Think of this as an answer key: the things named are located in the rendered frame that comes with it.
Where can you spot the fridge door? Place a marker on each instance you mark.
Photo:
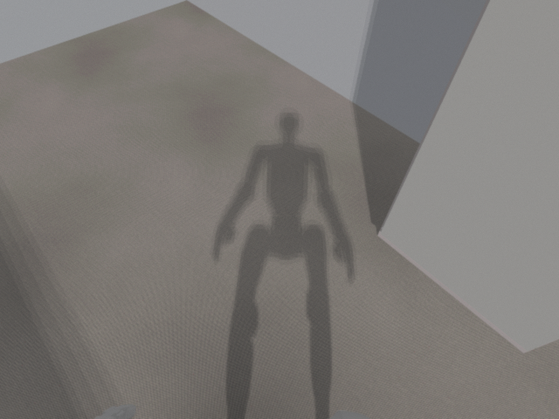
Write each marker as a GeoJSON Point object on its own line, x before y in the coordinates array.
{"type": "Point", "coordinates": [479, 209]}

